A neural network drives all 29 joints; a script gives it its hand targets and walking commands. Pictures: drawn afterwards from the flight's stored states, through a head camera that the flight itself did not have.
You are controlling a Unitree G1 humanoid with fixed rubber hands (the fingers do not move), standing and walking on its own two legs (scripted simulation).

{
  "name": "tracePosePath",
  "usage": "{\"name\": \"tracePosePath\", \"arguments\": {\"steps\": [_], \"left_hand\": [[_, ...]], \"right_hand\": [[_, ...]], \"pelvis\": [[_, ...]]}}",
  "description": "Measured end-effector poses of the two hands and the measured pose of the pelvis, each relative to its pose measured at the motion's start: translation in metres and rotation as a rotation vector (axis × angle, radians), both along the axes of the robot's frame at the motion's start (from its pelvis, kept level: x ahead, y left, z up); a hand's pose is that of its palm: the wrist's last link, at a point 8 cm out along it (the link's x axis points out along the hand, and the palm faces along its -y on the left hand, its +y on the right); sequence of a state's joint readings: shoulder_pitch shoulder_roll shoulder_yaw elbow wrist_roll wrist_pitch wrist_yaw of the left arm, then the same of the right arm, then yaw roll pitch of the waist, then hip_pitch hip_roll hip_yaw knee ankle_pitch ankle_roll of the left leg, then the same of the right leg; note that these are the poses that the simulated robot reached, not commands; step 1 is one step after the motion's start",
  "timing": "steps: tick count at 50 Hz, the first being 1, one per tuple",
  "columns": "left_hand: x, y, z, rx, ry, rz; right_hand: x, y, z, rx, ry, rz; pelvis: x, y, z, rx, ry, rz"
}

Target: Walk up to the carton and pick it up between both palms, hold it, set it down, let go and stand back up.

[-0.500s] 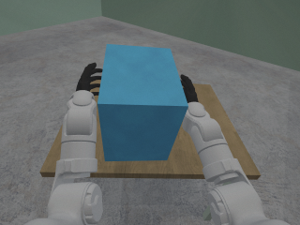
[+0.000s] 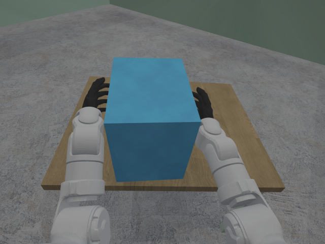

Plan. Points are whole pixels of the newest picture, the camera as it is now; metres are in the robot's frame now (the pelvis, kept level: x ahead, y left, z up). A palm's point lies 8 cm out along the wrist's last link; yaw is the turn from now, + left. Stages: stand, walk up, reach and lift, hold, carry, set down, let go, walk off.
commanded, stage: hold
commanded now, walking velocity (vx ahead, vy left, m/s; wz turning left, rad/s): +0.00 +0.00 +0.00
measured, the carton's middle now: (149, 119) +0.39 +0.01 +0.13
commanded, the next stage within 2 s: none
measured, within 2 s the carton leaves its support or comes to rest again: neither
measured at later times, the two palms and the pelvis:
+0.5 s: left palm (91, 96) +0.38 +0.15 +0.21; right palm (206, 104) +0.38 -0.12 +0.19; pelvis +0.00 +0.00 +0.00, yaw +0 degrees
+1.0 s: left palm (85, 109) +0.35 +0.15 +0.20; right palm (206, 116) +0.34 -0.12 +0.19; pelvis -0.01 +0.00 +0.00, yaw +0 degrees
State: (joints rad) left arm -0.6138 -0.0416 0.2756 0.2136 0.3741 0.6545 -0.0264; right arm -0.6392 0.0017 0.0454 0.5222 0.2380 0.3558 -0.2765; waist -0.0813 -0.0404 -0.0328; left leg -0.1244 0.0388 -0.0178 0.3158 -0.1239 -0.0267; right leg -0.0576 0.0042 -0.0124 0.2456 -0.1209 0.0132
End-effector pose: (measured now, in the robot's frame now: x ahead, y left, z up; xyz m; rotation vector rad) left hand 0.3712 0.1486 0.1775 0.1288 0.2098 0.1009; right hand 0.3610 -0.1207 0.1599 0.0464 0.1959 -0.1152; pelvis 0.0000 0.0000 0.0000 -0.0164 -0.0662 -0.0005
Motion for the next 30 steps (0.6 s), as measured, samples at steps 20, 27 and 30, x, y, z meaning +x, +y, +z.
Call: {"name": "tracePosePath", "arguments": {"steps": [20,27,30], "left_hand": [[-0.004,0.003,0.039,-0.012,-0.09,0.025],[0.013,-0.002,0.021,0.0,-0.026,0.015],[0.015,-0.002,0.004,0.008,0.018,0.011]], "right_hand": [[0.002,0.003,0.043,-0.089,-0.098,0.029],[0.02,-0.003,0.026,-0.05,-0.049,0.028],[0.021,-0.004,0.01,-0.026,-0.011,0.02]], "pelvis": [[-0.008,0.001,-0.001,-0.002,-0.024,0.001],[0.007,-0.003,0.0,0.004,-0.001,0.001],[0.013,-0.004,0.001,0.005,0.004,0.001]]}}
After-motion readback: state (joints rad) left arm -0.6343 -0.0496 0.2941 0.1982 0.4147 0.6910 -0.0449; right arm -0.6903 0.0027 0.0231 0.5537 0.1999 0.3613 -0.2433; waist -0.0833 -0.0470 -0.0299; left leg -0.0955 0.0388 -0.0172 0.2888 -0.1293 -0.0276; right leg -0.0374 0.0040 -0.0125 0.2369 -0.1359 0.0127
